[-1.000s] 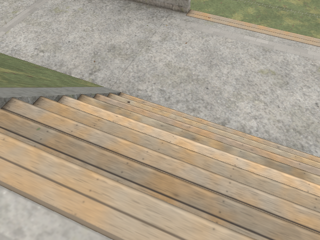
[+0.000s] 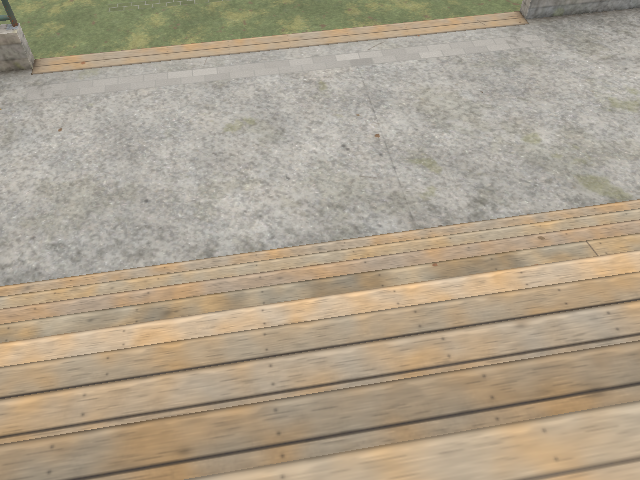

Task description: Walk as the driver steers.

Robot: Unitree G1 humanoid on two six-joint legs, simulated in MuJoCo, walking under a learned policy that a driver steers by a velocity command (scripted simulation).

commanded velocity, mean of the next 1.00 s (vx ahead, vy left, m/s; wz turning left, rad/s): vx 0.30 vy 0.00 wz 0.10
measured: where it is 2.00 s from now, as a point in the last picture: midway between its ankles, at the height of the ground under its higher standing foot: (260, 452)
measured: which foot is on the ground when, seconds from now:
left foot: down 0.00-0.44, up 0.46-0.86, down 0.88-1.00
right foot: up 0.00-0.20, down 0.22-0.90, up 0.92-1.00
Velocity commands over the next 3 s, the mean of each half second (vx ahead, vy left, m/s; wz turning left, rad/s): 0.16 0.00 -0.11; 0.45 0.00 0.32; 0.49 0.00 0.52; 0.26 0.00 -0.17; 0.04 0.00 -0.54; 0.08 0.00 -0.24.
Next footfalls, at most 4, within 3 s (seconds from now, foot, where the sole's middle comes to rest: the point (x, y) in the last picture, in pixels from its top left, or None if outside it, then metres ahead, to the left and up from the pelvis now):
0.22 right None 0.04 -0.13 -0.78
0.88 left None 0.36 0.09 -0.78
1.26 right None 0.45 -0.09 -0.78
1.66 left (211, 455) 0.61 0.29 -0.99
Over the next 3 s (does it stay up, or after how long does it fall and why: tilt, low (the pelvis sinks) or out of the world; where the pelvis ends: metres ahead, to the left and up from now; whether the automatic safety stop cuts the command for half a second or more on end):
stays up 0.59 0.17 -0.22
